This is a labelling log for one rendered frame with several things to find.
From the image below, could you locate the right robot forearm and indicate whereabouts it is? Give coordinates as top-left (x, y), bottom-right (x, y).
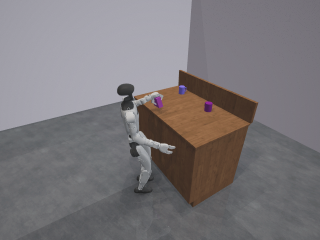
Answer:
top-left (134, 136), bottom-right (160, 149)

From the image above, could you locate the robot left thigh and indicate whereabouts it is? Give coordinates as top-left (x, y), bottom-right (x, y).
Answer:
top-left (139, 131), bottom-right (151, 159)

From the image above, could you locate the table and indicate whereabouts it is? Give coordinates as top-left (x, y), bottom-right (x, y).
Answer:
top-left (134, 70), bottom-right (258, 207)

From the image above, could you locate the right robot upper arm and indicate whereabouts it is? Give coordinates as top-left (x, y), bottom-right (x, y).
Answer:
top-left (125, 111), bottom-right (141, 142)

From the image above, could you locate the robot head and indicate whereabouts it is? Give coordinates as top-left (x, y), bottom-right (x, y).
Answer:
top-left (117, 83), bottom-right (135, 111)

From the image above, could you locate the robot left hand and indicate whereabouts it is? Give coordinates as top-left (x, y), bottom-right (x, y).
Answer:
top-left (150, 92), bottom-right (163, 105)

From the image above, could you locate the sponge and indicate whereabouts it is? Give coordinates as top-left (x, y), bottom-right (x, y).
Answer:
top-left (154, 96), bottom-right (163, 108)

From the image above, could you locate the robot right hand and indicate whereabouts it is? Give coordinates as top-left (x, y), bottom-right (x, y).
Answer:
top-left (159, 143), bottom-right (176, 154)

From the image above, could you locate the left robot forearm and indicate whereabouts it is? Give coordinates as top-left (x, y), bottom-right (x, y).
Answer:
top-left (133, 95), bottom-right (152, 107)

